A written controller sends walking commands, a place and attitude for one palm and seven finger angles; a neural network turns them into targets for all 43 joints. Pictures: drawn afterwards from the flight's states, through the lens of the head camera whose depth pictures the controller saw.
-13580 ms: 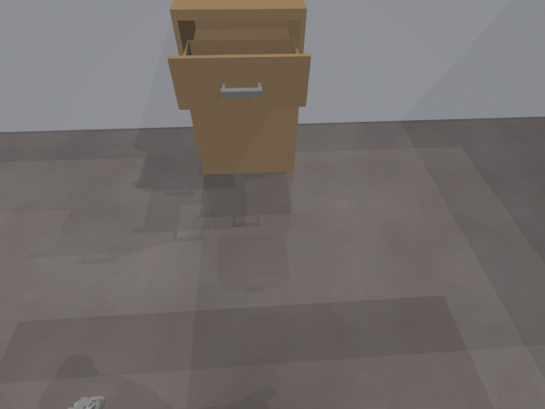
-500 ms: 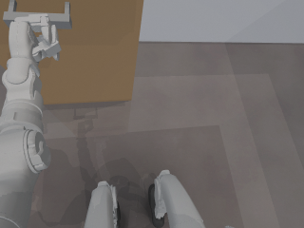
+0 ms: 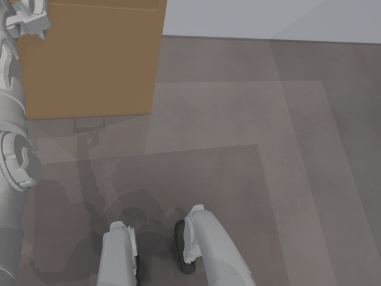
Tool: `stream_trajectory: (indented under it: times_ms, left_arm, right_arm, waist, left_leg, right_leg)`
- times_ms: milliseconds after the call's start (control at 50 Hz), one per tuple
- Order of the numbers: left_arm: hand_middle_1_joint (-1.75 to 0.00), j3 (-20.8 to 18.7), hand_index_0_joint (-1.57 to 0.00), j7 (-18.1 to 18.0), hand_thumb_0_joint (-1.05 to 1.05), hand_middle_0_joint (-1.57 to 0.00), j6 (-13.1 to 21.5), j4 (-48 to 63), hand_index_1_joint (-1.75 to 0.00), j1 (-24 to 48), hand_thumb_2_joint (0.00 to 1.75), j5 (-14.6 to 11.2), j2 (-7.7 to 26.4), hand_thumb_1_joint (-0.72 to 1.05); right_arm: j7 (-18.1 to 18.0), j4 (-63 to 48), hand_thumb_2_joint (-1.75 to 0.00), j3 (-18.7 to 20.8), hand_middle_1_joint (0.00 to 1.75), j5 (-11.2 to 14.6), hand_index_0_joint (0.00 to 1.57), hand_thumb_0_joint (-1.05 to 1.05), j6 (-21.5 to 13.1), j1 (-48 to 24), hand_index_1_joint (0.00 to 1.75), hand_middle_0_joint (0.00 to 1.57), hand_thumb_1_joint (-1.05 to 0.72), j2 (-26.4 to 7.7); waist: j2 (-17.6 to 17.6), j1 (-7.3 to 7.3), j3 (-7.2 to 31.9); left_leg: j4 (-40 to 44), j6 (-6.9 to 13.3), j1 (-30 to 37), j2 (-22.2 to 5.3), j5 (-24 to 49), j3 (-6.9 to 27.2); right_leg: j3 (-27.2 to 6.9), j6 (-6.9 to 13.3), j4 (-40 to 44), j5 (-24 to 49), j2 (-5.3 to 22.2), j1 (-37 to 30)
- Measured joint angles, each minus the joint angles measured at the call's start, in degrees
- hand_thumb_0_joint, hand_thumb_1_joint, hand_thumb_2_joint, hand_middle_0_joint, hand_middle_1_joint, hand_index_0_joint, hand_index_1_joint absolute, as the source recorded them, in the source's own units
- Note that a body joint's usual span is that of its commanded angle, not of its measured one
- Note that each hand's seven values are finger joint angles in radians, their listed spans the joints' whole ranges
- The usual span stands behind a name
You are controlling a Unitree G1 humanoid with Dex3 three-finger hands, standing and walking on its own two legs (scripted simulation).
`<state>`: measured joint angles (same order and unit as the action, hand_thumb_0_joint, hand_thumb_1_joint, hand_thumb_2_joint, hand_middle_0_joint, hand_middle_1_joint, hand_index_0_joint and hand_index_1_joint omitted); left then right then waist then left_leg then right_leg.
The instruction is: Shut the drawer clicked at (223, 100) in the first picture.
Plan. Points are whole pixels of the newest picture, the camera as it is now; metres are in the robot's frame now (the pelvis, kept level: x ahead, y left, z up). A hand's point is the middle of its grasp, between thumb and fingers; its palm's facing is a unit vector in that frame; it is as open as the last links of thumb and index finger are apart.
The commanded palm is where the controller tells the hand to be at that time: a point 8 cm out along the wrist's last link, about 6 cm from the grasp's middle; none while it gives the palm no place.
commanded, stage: push the drawer shut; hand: left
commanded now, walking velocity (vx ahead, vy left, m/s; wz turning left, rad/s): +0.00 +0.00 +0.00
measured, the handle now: out of the picture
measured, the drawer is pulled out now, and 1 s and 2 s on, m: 0.00 0.00 0.00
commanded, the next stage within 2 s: pull the fist back off the drawer in 0.02 s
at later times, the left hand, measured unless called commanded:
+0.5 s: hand (40, 11) +0.59 +0.18 +0.06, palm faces +0.00 -1.00 -0.05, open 3.1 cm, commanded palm +0.58 +0.18 +0.06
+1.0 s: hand (45, 20) +0.57 +0.17 +0.07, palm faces +0.03 -1.00 -0.04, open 3.2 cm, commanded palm +0.51 +0.21 +0.09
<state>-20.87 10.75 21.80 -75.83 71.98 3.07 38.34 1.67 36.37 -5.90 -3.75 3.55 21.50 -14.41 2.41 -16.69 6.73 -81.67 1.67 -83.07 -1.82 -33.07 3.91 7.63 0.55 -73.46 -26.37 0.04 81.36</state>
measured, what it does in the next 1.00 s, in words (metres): stands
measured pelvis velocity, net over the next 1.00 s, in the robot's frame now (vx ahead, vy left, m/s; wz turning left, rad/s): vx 0.04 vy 0.00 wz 0.00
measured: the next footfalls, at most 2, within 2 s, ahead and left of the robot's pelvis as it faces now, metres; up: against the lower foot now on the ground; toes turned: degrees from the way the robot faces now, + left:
none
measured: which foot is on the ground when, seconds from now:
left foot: down 0.00-1.00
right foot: down 0.00-1.00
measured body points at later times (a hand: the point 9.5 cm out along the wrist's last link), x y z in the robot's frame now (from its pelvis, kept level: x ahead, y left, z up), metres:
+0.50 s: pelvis -0.02 +0.00 +0.00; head +0.20 +0.05 +0.39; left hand +0.59 +0.24 +0.06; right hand -0.05 -0.24 -0.09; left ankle +0.02 +0.10 -0.59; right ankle +0.06 -0.12 -0.59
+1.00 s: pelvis +0.04 +0.00 +0.03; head +0.22 +0.03 +0.44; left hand +0.56 +0.23 +0.07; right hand +0.06 -0.26 -0.08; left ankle +0.02 +0.10 -0.59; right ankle +0.06 -0.12 -0.59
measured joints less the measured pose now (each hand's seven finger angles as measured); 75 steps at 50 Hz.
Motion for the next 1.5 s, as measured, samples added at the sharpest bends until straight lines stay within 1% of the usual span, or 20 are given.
stream_trajectory:
  times_ms: [160,240,380,480,600,720,780,840,940,1000,1040,1100,1160,1200,1260,1320,1380,1440,1460,1500]
  left_arm:
    - [-1.60,2.03,-1.44,-1.02,-0.04,-1.39,-1.85,-1.55,-1.60,3.32,0.93,0.63,2.40,0.57]
    - [-1.60,2.40,-1.42,-1.60,-0.02,-1.39,-2.61,-1.46,-1.60,4.16,0.93,0.92,2.97,0.57]
    - [-1.60,1.38,-1.40,-0.81,0.00,-1.39,-3.37,-1.61,-1.60,4.58,0.92,1.71,3.53,0.60]
    - [-1.60,0.41,-1.40,-0.61,0.01,-1.39,-3.59,0.57,-1.60,2.51,0.90,1.02,2.57,0.63]
    - [-1.60,-1.38,-1.39,-1.06,0.00,-1.39,-2.95,4.94,-1.60,-2.59,0.89,-0.57,-0.77,0.71]
    - [-1.60,-2.85,-1.39,-1.92,0.00,-1.39,-1.66,9.39,-1.60,-9.19,0.89,-2.13,-4.79,0.81]
    - [-1.60,-2.72,-1.39,-2.09,0.01,-1.39,-0.41,12.12,-1.60,-13.33,0.89,-3.07,-7.06,0.84]
    - [-1.60,-2.36,-1.39,-2.20,0.01,-1.39,0.70,12.77,-1.60,-15.91,0.90,-3.79,-8.97,0.87]
    - [-1.60,-1.38,-1.39,-2.50,0.01,-1.39,2.90,12.72,-1.60,-17.69,0.90,-4.49,-10.98,0.89]
    - [-1.60,-1.89,-1.39,-1.83,0.01,-1.39,3.38,16.81,-1.60,-20.76,0.90,-5.04,-12.07,0.89]
    - [-1.60,-1.53,-1.39,-1.17,0.02,-1.39,2.93,22.90,-1.60,-25.72,0.90,-6.37,-13.11,0.90]
    - [-1.60,0.79,-1.39,0.03,0.02,-1.39,0.55,31.89,-1.60,-34.62,0.90,-9.27,-15.41,0.90]
    - [-1.60,2.92,-1.39,0.15,0.02,-1.39,-1.89,38.47,-1.60,-42.47,0.90,-11.54,-17.93,0.90]
    - [-1.60,3.89,-1.39,-0.43,0.02,-1.39,-2.44,41.43,-1.60,-46.57,0.90,-12.59,-19.24,0.90]
    - [-1.60,5.35,-1.39,-0.96,0.02,-1.39,-1.99,44.44,-1.60,-51.04,0.90,-13.55,-20.34,0.90]
    - [-1.60,6.88,-1.39,-0.20,0.02,-1.40,-1.78,46.41,-1.60,-53.96,0.90,-14.16,-20.65,0.90]
    - [-1.60,8.09,-1.40,1.27,0.02,-1.40,-2.87,48.95,-1.60,-56.99,0.90,-15.03,-21.00,0.90]
    - [-1.60,8.42,-1.40,2.45,0.01,-1.40,-4.42,52.32,-1.60,-60.75,0.90,-16.04,-21.37,0.90]
    - [-1.60,8.84,-1.40,1.13,0.01,-1.40,-5.50,54.00,-1.60,-62.14,0.90,-14.59,-21.19,0.90]
    - [-1.60,10.25,-1.40,-3.46,0.01,-1.40,-8.83,58.32,-1.60,-65.56,0.90,-11.59,-20.74,0.90]
  right_arm:
    - [-0.75,0.11,-0.89,-0.84,0.30,-0.01,0.20,0.00,-2.03,-0.67,0.30,0.21,-0.90,-0.16]
    - [-0.69,0.05,-0.89,-0.93,0.30,-0.13,0.20,0.00,-2.80,-0.64,0.30,0.21,-0.90,-0.14]
    - [-0.10,-0.32,-0.89,-1.28,0.30,-0.08,0.20,0.00,-2.94,0.18,0.30,0.21,-0.90,-0.09]
    - [0.39,-0.63,-0.89,-0.97,0.30,0.02,0.20,0.00,-2.50,1.07,0.30,0.21,-0.90,0.13]
    - [1.08,-0.80,-0.89,-0.35,0.30,0.35,0.20,0.00,-1.40,1.43,0.30,0.21,-0.90,0.41]
    - [1.69,-1.59,-0.89,0.77,0.30,0.76,0.20,0.00,-0.14,1.02,0.30,0.21,-0.90,0.41]
    - [1.99,-2.03,-0.89,1.56,0.30,1.02,0.20,0.00,0.54,0.64,0.30,0.21,-0.90,0.41]
    - [2.04,-2.21,-0.89,2.07,0.30,1.31,0.20,0.00,1.11,-0.18,0.30,0.21,-0.90,0.33]
    - [1.78,-2.38,-0.89,2.94,0.30,1.36,0.20,0.00,1.60,-1.85,0.30,0.21,-0.90,0.07]
    - [1.72,-3.01,-0.89,3.67,0.30,1.62,0.20,0.00,2.45,-2.81,0.30,0.21,-0.90,-0.05]
    - [1.76,-3.82,-0.89,4.37,0.30,2.28,0.20,0.00,3.11,-3.14,0.30,0.21,-0.90,0.06]
    - [1.75,-4.94,-0.89,4.98,0.30,3.82,0.20,0.00,3.56,-3.02,0.30,0.20,-0.91,0.26]
    - [1.15,-5.64,-0.89,4.72,0.30,5.02,0.20,0.00,3.05,-2.70,0.30,0.20,-0.91,0.44]
    - [0.64,-5.78,-0.89,4.58,0.30,5.40,0.20,0.00,2.18,-2.68,0.30,0.20,-0.90,0.52]
    - [0.00,-5.64,-0.89,4.62,0.30,5.75,0.20,0.00,0.72,-3.18,0.30,0.21,-0.90,0.48]
    - [-0.49,-5.38,-0.89,4.87,0.30,6.07,0.20,0.00,-0.26,-4.39,0.30,0.21,-0.90,0.11]
    - [-0.98,-5.68,-0.89,5.13,0.30,6.43,0.20,0.00,-0.89,-5.73,0.30,0.20,-0.90,-0.41]
    - [-1.52,-6.49,-0.89,5.06,0.30,6.72,0.20,0.00,-1.53,-6.70,0.30,0.20,-0.90,-0.68]
    - [-1.86,-6.75,-0.89,5.12,0.30,6.79,0.20,0.00,-1.41,-7.04,0.30,0.20,-0.90,-0.53]
    - [-2.84,-7.28,-0.89,5.31,0.30,6.79,0.20,0.01,-0.70,-7.75,0.30,0.20,-0.90,0.04]
  waist:
    - [-0.28,-1.61,-0.02]
    - [-0.25,-2.06,-0.17]
    - [-0.07,-2.16,-0.40]
    - [0.22,-1.59,-0.38]
    - [0.47,-0.26,-0.33]
    - [0.80,1.24,0.16]
    - [0.85,2.31,0.53]
    - [0.69,3.33,0.64]
    - [0.33,4.49,0.96]
    - [0.23,5.11,1.10]
    - [0.32,5.84,1.09]
    - [0.52,7.68,0.87]
    - [0.29,9.43,0.96]
    - [0.09,10.34,1.18]
    - [-0.24,11.44,1.49]
    - [-0.36,12.30,1.51]
    - [-0.07,12.89,1.33]
    - [0.15,13.35,1.15]
    - [0.02,13.65,0.90]
    - [-0.12,14.19,0.18]
  left_leg:
    - [-0.78,-0.06,-2.24,0.10,1.03,0.65]
    - [-0.90,-0.04,-2.89,0.15,1.50,0.71]
    - [-1.05,0.18,-3.04,-0.09,1.68,0.47]
    - [-0.80,0.32,-2.45,-0.27,1.44,-0.03]
    - [0.67,0.53,0.08,-0.52,0.94,-1.06]
    - [3.02,0.64,4.10,-0.80,0.11,-2.27]
    - [4.48,0.61,6.62,-0.84,-0.34,-2.88]
    - [5.81,0.56,9.05,-0.76,-0.71,-3.19]
    - [6.97,0.29,11.29,-0.43,-1.23,-3.08]
    - [7.75,0.09,12.67,-0.55,-1.50,-3.22]
    - [9.36,-0.03,14.85,-0.76,-1.38,-3.60]
    - [13.60,-0.09,20.06,-0.85,-0.47,-4.14]
    - [18.54,-0.12,25.92,-0.59,0.98,-4.36]
    - [21.28,-0.26,29.52,-0.37,1.80,-4.20]
    - [24.20,-0.48,34.09,-0.06,2.46,-3.72]
    - [25.88,-0.62,37.71,0.18,2.83,-3.26]
    - [27.34,-0.62,40.98,0.35,3.25,-3.11]
    - [29.18,-0.54,44.28,0.52,3.85,-3.42]
    - [30.04,-0.51,45.70,0.62,4.12,-3.71]
    - [32.57,-0.48,49.21,0.85,4.99,-4.30]
  right_leg:
    - [0.62,0.16,-0.29,1.09,0.07,1.78]
    - [0.68,0.16,-0.26,1.60,0.10,2.31]
    - [0.42,0.01,-0.19,2.04,-0.14,2.51]
    - [-0.09,-0.17,-0.01,1.99,-0.32,2.17]
    - [-1.11,-0.45,1.06,1.64,-0.59,0.24]
    - [-2.32,-0.68,2.70,0.86,-0.93,-2.97]
    - [-2.93,-0.75,3.64,0.32,-1.02,-5.04]
    - [-3.25,-0.77,4.48,-0.24,-0.99,-7.17]
    - [-3.17,-0.60,5.00,-1.26,-0.71,-9.24]
    - [-3.32,-0.48,5.56,-1.60,-0.87,-10.41]
    - [-3.74,-0.51,7.02,-1.44,-1.15,-12.35]
    - [-4.39,-0.56,10.94,-0.60,-1.46,-17.24]
    - [-4.71,-0.52,15.44,0.53,-1.42,-22.96]
    - [-4.59,-0.46,17.97,1.06,-1.29,-26.61]
    - [-4.15,-0.34,20.63,1.44,-1.06,-31.34]
    - [-3.71,-0.25,22.27,1.58,-0.86,-35.17]
    - [-3.57,-0.26,23.71,1.87,-0.74,-38.53]
    - [-3.87,-0.32,25.19,2.35,-0.61,-41.62]
    - [-4.16,-0.33,25.73,2.53,-0.54,-42.81]
    - [-4.74,-0.41,27.54,3.14,-0.38,-45.87]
